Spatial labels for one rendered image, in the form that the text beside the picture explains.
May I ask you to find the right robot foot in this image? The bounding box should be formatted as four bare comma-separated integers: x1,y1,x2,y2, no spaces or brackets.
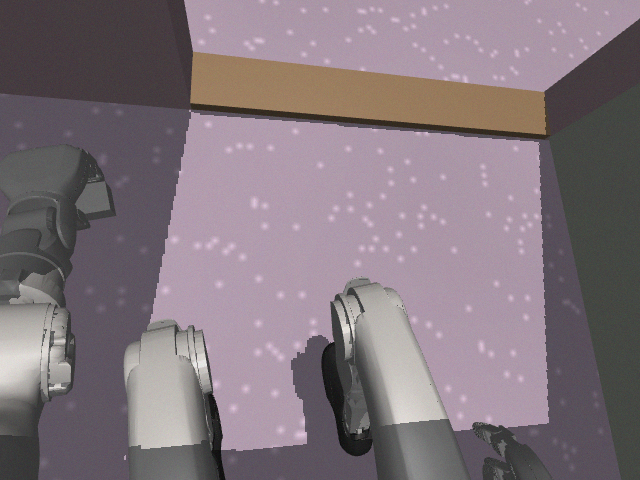
321,342,373,456

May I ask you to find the left robot foot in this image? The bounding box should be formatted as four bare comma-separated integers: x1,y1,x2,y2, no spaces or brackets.
208,394,225,480

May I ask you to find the left robot hand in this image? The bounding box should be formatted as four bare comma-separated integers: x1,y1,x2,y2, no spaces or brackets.
0,144,105,231

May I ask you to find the small box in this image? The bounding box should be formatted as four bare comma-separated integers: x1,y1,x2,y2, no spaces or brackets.
75,181,116,221

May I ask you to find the left robot arm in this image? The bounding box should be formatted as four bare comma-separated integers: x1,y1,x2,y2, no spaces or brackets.
0,191,77,480

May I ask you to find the right robot hand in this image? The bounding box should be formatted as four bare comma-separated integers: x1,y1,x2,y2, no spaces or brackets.
472,422,553,480

